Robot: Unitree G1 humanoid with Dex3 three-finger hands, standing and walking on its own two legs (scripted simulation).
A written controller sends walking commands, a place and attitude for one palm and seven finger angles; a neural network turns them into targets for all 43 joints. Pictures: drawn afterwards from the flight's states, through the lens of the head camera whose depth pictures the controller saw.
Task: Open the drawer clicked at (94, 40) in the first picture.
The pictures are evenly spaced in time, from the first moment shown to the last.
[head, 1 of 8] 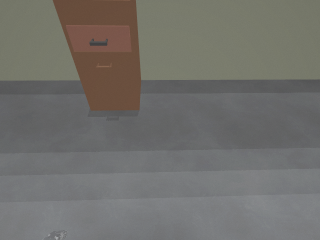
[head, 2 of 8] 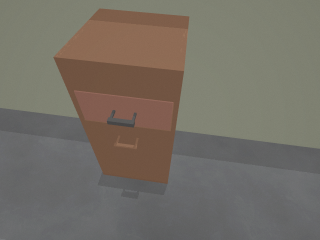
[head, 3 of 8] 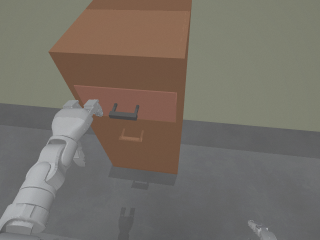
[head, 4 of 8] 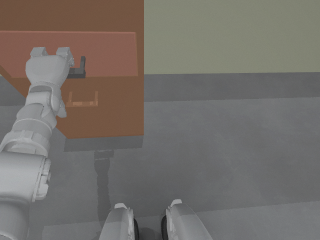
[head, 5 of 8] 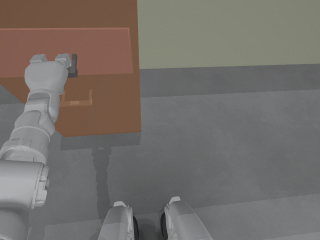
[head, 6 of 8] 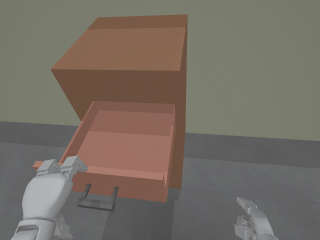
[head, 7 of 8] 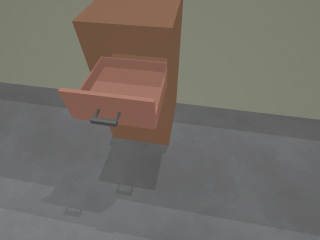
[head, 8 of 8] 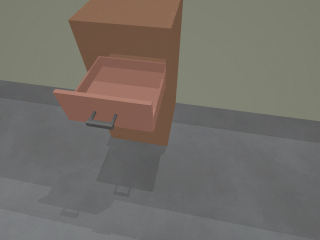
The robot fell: no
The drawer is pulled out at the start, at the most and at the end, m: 0.00 0.30 0.29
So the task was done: yes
